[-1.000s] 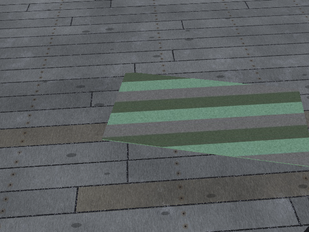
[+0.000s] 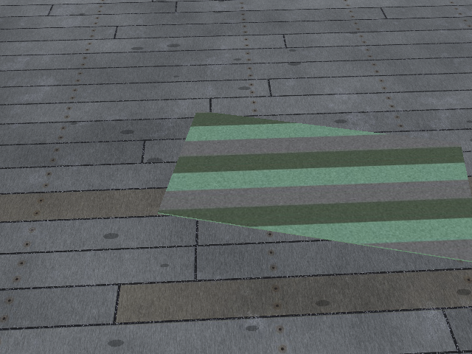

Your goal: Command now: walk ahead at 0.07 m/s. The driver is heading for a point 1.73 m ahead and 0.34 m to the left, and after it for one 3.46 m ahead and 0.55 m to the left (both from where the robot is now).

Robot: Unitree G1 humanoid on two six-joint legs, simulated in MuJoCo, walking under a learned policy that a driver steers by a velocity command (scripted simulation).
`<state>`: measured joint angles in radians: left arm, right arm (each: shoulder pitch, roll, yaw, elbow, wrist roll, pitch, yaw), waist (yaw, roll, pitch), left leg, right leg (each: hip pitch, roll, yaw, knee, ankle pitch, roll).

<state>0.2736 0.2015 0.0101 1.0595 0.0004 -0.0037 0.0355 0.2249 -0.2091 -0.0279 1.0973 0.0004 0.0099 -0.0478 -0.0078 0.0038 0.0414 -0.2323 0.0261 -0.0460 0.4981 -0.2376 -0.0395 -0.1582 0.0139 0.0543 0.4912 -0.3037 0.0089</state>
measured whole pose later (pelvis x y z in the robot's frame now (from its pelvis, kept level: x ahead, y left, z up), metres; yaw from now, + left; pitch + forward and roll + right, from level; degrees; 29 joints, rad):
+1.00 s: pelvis +0.43 -0.03 +0.01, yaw +2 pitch +1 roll -2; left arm 0.34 0.24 0.04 1.03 0.01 -0.10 -0.01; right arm 0.14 -0.27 -0.06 0.89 0.02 -0.08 -0.01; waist 0.05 0.04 0.00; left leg -0.71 0.14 -0.05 0.84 0.00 0.02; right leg -0.03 0.09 -0.08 0.20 -0.18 -0.07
